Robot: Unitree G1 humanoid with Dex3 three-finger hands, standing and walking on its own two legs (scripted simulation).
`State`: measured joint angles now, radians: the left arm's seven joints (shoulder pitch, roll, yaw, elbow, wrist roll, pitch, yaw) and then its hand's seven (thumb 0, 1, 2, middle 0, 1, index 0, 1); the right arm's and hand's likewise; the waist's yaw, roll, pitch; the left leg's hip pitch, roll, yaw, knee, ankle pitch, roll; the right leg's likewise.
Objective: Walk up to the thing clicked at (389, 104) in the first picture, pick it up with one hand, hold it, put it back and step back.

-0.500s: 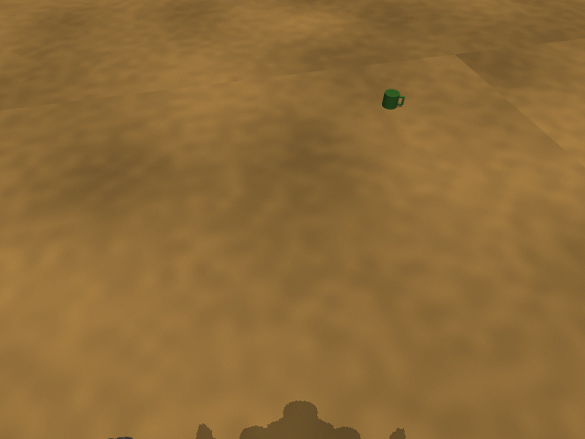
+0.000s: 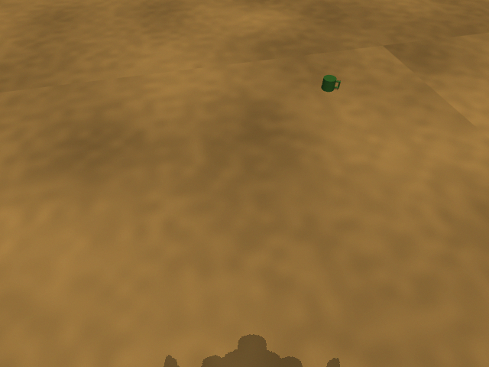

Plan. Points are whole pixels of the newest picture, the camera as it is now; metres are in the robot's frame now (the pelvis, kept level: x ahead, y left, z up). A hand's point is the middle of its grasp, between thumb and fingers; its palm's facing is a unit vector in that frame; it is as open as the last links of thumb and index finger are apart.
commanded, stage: stand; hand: left
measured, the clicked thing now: (331, 83) +2.07 -0.58 -0.74
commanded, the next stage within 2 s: walk up in 0.62 s
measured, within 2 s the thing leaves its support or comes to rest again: neither
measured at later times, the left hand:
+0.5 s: hand out of the picture +0.07 +0.25 -0.16, palm faces -0.01 -0.94 -0.33, open 7.4 cm
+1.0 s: hand (158, 307) +0.24 +0.20 -0.13, palm faces -0.13 -0.89 -0.45, open 7.4 cm
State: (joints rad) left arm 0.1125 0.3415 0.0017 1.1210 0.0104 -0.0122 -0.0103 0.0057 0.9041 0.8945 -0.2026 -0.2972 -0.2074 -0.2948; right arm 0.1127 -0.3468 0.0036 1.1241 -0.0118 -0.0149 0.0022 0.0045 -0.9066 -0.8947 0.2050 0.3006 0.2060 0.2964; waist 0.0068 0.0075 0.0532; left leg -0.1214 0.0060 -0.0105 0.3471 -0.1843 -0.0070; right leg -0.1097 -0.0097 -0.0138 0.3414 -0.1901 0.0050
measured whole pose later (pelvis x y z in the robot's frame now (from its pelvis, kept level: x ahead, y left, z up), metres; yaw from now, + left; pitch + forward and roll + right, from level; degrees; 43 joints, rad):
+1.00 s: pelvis +0.10 -0.10 -0.04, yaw -10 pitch -3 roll +1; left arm 0.21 0.47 0.12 0.99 0.03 -0.03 -0.13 0.01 0.91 0.90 -0.20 -0.30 -0.21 -0.29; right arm 0.25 -0.51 -0.12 1.04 -0.06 -0.05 0.04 0.01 -0.90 -0.89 0.21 0.30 0.21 0.30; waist 0.00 0.07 -0.02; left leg -0.03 0.19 0.10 0.66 -0.53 0.02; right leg -0.41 -0.09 -0.07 0.72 -0.24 0.00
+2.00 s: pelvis +0.63 -0.29 -0.02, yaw -20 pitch -3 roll +1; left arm 0.18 0.38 0.05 0.86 -0.01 -0.09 -0.07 0.00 0.90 0.89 -0.20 -0.30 -0.21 -0.29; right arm 0.30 -0.43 -0.04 0.94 0.00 -0.05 0.05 0.01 -0.91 -0.89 0.20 0.30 0.20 0.30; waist 0.00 0.06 0.07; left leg -0.30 0.07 0.03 1.18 -0.41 0.03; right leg -0.34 -0.03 -0.07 0.62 -0.23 -0.04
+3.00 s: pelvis +1.07 -0.45 -0.01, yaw -21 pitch -3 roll +1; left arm 0.24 0.36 0.04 0.88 0.00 -0.10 -0.05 0.00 0.90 0.89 -0.21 -0.30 -0.21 -0.30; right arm 0.29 -0.43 -0.05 0.90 0.00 -0.04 0.05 0.01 -0.91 -0.89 0.20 0.30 0.21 0.30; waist 0.02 0.07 0.08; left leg -0.43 0.03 -0.04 1.09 -0.33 0.04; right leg -0.25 -0.03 -0.09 0.50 -0.19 -0.04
